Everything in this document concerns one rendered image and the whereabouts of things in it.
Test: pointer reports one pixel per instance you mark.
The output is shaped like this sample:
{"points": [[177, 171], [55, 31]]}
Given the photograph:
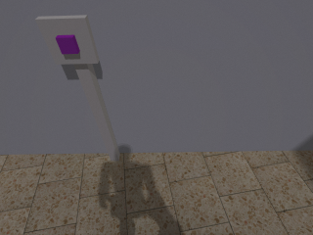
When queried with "panel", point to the panel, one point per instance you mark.
{"points": [[79, 26]]}

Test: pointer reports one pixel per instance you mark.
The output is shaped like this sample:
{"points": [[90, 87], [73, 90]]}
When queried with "button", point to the button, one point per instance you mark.
{"points": [[68, 44]]}

